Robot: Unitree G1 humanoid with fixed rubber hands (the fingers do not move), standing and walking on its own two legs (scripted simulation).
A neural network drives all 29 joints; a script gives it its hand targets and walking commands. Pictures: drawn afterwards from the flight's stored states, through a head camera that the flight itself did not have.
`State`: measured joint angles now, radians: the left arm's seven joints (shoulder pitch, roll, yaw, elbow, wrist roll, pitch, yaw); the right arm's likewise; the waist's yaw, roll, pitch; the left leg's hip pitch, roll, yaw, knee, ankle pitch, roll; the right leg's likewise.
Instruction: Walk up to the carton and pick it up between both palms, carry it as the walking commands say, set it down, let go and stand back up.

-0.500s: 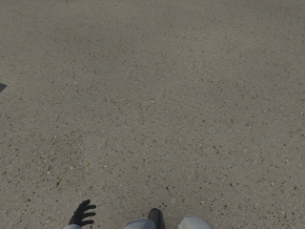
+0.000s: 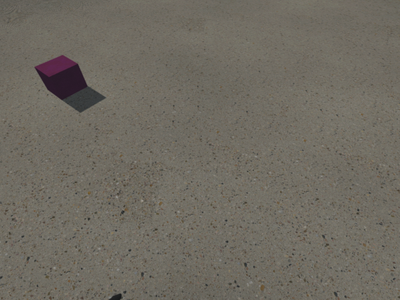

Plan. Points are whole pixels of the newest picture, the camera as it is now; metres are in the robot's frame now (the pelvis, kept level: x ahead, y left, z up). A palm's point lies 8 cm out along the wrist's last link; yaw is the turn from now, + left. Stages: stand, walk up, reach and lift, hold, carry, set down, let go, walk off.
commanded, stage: walk up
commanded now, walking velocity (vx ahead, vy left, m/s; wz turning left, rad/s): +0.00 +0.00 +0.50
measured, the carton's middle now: (62, 77) +1.87 +1.22 -0.65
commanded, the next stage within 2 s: none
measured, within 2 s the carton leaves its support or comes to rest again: neither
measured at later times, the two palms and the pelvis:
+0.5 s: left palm out of the picture -0.03 +0.26 -0.10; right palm out of the picture +0.03 -0.26 -0.14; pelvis -0.05 -0.02 +0.00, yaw +14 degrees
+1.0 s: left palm out of the picture -0.08 +0.20 -0.15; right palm (311, 279) +0.18 -0.21 -0.10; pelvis +0.02 -0.02 +0.01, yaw +31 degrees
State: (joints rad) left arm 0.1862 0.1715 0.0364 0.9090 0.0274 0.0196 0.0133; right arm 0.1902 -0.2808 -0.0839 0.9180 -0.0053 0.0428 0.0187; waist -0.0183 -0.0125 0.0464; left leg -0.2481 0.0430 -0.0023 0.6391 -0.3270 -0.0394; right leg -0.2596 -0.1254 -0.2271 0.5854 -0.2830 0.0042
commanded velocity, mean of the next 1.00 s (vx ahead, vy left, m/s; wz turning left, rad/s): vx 0.08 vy -0.17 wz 0.48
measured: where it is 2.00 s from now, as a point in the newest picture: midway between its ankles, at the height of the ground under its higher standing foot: (184, 244)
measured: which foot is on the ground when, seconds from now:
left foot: up 0.00-0.00, down 0.02-0.40, up 0.42-0.78, down 0.80-1.00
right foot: down 0.00-0.04, up 0.06-0.38, down 0.40-0.80, up 0.82-1.00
